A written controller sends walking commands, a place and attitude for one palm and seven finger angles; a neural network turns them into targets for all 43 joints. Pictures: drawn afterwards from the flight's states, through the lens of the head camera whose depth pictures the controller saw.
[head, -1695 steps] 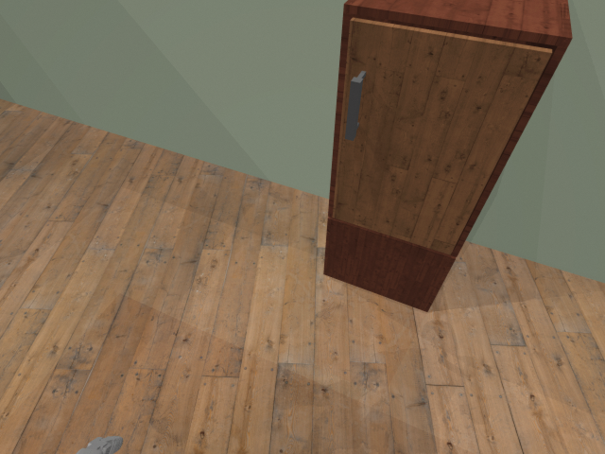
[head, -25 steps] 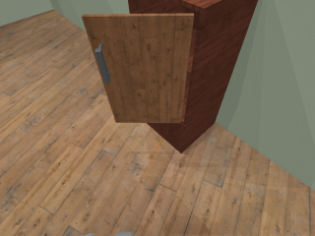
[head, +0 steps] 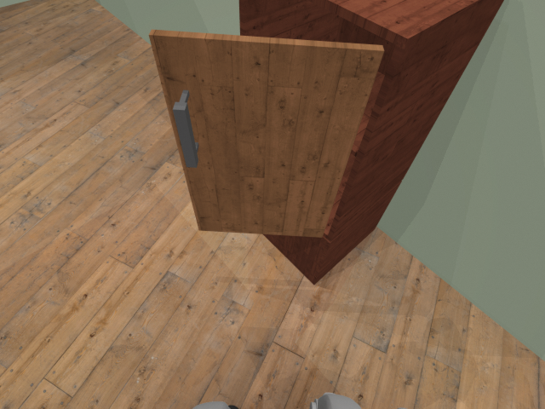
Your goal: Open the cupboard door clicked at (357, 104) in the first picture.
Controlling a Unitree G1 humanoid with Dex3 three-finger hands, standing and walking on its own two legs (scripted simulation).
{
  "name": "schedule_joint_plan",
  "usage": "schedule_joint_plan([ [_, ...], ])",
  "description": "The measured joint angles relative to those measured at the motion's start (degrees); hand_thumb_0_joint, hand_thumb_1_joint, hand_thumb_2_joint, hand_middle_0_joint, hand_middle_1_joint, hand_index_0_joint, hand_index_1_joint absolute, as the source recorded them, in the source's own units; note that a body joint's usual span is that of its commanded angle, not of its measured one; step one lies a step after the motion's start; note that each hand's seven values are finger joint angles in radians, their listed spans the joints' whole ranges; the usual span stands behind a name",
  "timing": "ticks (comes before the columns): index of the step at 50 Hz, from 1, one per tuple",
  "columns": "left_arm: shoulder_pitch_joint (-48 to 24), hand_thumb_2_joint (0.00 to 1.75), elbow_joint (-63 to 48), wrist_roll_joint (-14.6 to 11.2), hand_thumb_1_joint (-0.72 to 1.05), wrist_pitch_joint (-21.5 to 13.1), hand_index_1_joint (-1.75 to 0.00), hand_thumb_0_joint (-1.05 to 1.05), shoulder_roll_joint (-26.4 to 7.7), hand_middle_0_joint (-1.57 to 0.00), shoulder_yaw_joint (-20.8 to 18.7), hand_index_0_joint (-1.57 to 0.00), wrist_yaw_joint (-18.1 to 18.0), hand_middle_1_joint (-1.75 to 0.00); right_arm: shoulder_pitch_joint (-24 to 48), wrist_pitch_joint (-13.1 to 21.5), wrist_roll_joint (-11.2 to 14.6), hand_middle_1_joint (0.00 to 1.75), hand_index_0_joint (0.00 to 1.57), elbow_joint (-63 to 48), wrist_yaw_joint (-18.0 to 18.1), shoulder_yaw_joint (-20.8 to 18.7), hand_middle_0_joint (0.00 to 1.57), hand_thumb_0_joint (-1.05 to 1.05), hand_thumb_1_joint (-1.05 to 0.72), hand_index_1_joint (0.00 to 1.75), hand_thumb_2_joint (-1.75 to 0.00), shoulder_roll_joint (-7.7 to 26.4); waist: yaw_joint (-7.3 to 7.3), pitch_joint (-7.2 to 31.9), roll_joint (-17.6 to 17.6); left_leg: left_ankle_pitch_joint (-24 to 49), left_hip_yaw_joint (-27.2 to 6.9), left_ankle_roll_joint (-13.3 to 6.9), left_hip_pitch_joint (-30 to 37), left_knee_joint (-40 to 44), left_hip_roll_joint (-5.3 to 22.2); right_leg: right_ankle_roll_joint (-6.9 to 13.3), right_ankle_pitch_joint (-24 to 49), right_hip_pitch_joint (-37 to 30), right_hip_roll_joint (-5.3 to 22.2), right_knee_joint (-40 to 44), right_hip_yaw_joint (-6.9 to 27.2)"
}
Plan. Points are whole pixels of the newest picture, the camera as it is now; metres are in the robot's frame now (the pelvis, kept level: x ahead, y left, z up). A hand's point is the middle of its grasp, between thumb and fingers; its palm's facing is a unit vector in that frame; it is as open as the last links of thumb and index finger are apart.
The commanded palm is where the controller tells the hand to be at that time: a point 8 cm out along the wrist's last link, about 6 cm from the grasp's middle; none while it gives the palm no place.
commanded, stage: come to a stop and stand still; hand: left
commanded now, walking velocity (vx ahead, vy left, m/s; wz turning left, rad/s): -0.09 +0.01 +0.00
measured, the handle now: (188, 130) +0.58 +0.22 +0.03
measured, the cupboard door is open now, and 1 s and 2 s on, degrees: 45 45 45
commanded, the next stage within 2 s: look again from close up in 0.90 s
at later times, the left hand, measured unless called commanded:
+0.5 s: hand out of the picture +0.05 +0.15 -0.18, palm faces +0.06 -0.98 -0.21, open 7.3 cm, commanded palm none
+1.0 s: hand out of the picture +0.01 +0.19 -0.17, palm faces +0.00 -0.97 -0.25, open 7.4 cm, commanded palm none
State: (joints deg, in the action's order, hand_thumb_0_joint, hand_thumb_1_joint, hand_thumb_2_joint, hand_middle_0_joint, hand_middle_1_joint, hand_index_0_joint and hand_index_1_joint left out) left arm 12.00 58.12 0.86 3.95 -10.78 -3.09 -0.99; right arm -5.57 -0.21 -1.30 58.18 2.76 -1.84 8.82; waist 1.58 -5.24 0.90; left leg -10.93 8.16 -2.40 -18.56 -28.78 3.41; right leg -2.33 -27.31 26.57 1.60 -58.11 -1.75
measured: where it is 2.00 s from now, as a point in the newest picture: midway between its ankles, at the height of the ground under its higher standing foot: outside the picture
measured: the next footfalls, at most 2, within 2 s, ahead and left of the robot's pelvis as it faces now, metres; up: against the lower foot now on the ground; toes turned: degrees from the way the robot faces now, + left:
right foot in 0.16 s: +0.03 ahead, -0.17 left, +0.00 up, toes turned -2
left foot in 0.44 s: +0.03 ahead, +0.07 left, +0.00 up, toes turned +4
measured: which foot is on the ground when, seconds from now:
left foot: down 0.00-0.16, up 0.18-0.42, down 0.44-1.00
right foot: up 0.00-0.14, down 0.16-1.00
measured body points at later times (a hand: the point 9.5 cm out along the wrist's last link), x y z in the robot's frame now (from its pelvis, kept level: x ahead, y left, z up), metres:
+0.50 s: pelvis +0.00 -0.03 +0.00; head +0.02 -0.02 +0.44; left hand +0.05 +0.21 -0.16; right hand +0.03 -0.27 -0.16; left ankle -0.01 +0.07 -0.74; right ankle +0.00 -0.17 -0.74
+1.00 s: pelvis +0.00 -0.01 +0.00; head +0.02 -0.02 +0.45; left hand +0.01 +0.24 -0.15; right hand +0.04 -0.24 -0.16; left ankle -0.01 +0.07 -0.74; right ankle +0.00 -0.17 -0.74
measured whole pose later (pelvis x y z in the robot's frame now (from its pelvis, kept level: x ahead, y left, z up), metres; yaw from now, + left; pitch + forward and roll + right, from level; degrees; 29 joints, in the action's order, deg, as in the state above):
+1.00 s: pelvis +0.00 -0.01 +0.00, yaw -1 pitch +0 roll +1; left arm 15.0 61.4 0.9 0.5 -10.8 0.7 -1.5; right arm -13.7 1.5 -1.0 59.3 0.9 0.0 11.5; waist 1.0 -2.2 -1.5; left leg -15.8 5.9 -3.4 -11.3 -26.7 -2.2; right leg -3.5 -15.5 13.4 5.1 -28.9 0.1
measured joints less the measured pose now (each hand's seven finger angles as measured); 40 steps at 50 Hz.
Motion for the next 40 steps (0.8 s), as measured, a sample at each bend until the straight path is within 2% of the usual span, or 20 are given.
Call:
schedule_joint_plan([
  [4, -2.2, 0.90, -2.3, 0.1, 0.91, -0.1, -0.30, 0.00, -0.6, -0.20, -0.3, -0.20, 0.0, -0.30, -0.8, -0.7, -0.3, 0.30, 0.20, -0.2, -0.4, -1.0, 0.21, -0.01, -0.92, 0.30, -0.90, 1.4, -0.89, 0.1, -1.6, -0.2, -0.9, 1.2, -0.5, -1.0, 1.4, 0.5, 1.6, -2.8, 0.3, 7.7, -0.6],
  [6, -2.7, 0.90, -3.2, 0.1, 0.91, -0.7, -0.30, 0.00, -0.7, -0.20, -0.2, -0.20, 0.0, -0.30, -1.7, -1.1, -0.3, 0.30, 0.20, -0.1, -0.7, -1.5, 0.21, 0.00, -0.92, 0.30, -0.90, 2.2, -1.24, 0.6, -2.4, -0.8, -1.5, 2.0, -1.2, -2.4, 1.8, 0.8, 5.4, -6.5, 0.5, 15.4, -1.3],
  [8, -2.0, 0.90, -4.2, 0.3, 0.91, -2.0, -0.30, 0.00, -1.6, -0.20, 0.0, -0.20, -0.2, -0.30, -3.2, -1.6, 0.1, 0.30, 0.20, -0.2, -1.3, -1.8, 0.20, 0.00, -0.91, 0.30, -0.90, 2.3, -1.20, 1.8, -0.9, -2.4, -1.1, 3.0, -2.7, -5.2, 0.9, 1.8, 10.0, -10.6, 1.9, 24.7, -0.3],
  [11, -2.3, 0.90, -3.0, 0.6, 0.91, -2.6, -0.30, 0.00, -0.1, -0.20, 1.1, -0.20, -0.5, -0.30, -4.1, -3.2, 0.4, 0.30, 0.20, 0.3, -1.9, -2.4, 0.20, 0.00, -0.91, 0.30, -0.90, 4.0, -1.63, 1.7, -2.9, -13.6, -5.1, 3.8, -4.8, -13.7, -0.8, 2.0, 8.1, -10.7, 1.3, 23.5, -0.8],
  [14, -1.6, 0.90, -2.1, 0.6, 0.91, -2.9, -0.30, 0.00, 1.0, -0.20, 1.8, -0.20, -0.4, -0.30, -5.3, -3.4, 0.5, 0.30, 0.20, 1.1, -2.2, -2.3, 0.20, 0.00, -0.92, 0.30, -0.90, 4.4, -1.84, 2.0, -2.6, -15.7, -6.0, 4.4, -4.5, -19.6, -2.9, 1.9, 9.6, -12.3, 1.7, 26.1, -0.4],
  [16, -1.4, 0.90, -1.6, 0.5, 0.91, -3.1, -0.30, 0.00, 1.3, -0.20, 2.0, -0.20, -0.3, -0.30, -6.2, -3.1, 0.7, 0.30, 0.20, 1.4, -2.3, -2.0, 0.20, 0.00, -0.92, 0.30, -0.90, 4.1, -1.83, 2.2, -1.7, -15.9, -5.7, 4.9, -2.5, -18.3, -3.7, 2.0, 10.7, -13.3, 2.0, 28.0, -0.2],
  [19, -1.3, 0.90, -1.0, 0.3, 0.91, -3.4, -0.30, 0.00, 1.2, -0.20, 2.0, -0.21, -0.4, -0.30, -7.3, -2.6, 0.8, 0.30, 0.20, 1.9, -2.2, -1.5, 0.20, 0.00, -0.91, 0.30, -0.90, 3.4, -1.57, 2.2, -0.6, -13.2, -4.9, 5.3, 1.9, -9.9, -4.3, 1.7, 11.4, -13.8, 2.3, 29.1, -0.3],
  [21, -1.2, 0.90, -0.4, 0.0, 0.91, -3.3, -0.30, 0.00, 1.0, -0.20, 1.9, -0.21, -0.4, -0.30, -8.0, -2.0, 0.8, 0.30, 0.20, 2.2, -2.1, -1.1, 0.20, 0.00, -0.91, 0.30, -0.90, 3.0, -1.54, 2.4, -0.5, -6.6, -5.0, 5.0, 5.5, -1.4, -3.9, 1.4, 10.9, -13.4, 2.0, 28.2, -0.8],
  [22, -1.3, 0.90, -0.1, -0.2, 0.91, -3.1, -0.30, 0.00, 0.9, -0.20, 1.9, -0.21, -0.3, -0.30, -8.3, -1.6, 0.7, 0.30, 0.20, 2.5, -2.1, -1.0, 0.20, 0.00, -0.91, 0.30, -0.90, 2.9, -1.64, 2.5, -0.9, -4.3, -5.4, 3.6, 6.3, 0.7, -3.5, 1.1, 10.4, -13.0, 1.6, 27.3, -1.4],
  [23, -1.7, 0.90, 0.3, -0.4, 0.91, -2.8, -0.30, 0.00, 0.7, -0.20, 1.8, -0.21, -0.4, -0.30, -8.3, -1.5, 0.5, 0.30, 0.20, 3.0, -1.9, -0.8, 0.20, 0.00, -0.91, 0.30, -0.90, 2.5, -1.49, 2.2, -0.4, -4.1, -5.5, 2.4, 6.2, 0.4, -3.7, 0.9, 10.2, -13.0, 1.8, 27.1, -1.5],
  [25, -1.0, 0.90, 0.3, -0.4, 0.91, -3.4, -0.30, 0.00, 0.5, -0.20, 2.3, -0.21, -1.4, -0.30, -8.3, -1.6, 0.6, 0.30, 0.20, 2.1, -2.2, -0.3, 0.20, 0.00, -0.91, 0.30, -0.90, 2.1, -0.99, 2.0, -0.5, -5.8, -5.3, 1.2, 4.6, -2.5, -3.2, 0.1, 11.2, -12.8, 1.4, 27.5, -1.3],
  [30, 1.6, 0.90, 0.3, 0.1, 0.91, -2.9, -0.30, 0.00, 0.1, -0.20, 3.2, -0.21, -1.2, -0.30, -9.4, 0.0, 0.0, 0.30, 0.20, -2.7, -2.5, 0.7, 0.20, 0.00, -0.91, 0.30, -0.90, 1.4, -1.74, 2.3, -0.9, -7.6, -4.0, -0.4, 3.1, -5.1, -4.3, 1.3, 9.4, -10.8, 2.4, 24.5, 0.0],
  [40, 3.6, 0.90, 1.8, 0.2, 0.91, -2.8, -0.30, 0.01, -0.6, -0.20, 3.5, -0.20, -0.7, -0.30, -8.7, 1.0, 0.2, 0.30, 0.20, -2.0, -1.9, 1.4, 0.20, 0.00, -0.94, 0.30, -0.90, 2.6, -0.62, 3.3, -2.6, -6.0, -2.2, -1.5, 5.7, -1.0, -5.7, -0.3, 11.1, -12.2, 3.6, 27.2, 1.9],
])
